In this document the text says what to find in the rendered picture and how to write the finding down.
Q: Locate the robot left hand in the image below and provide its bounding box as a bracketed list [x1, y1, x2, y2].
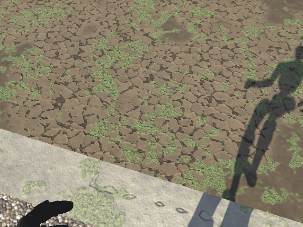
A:
[16, 200, 74, 227]

